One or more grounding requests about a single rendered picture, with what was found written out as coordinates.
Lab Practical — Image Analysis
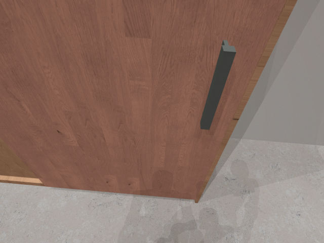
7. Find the handle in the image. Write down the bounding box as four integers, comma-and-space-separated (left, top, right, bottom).
200, 40, 236, 130

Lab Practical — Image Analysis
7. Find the wardrobe door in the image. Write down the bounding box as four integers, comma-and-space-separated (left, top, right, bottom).
0, 138, 38, 178
0, 0, 286, 200

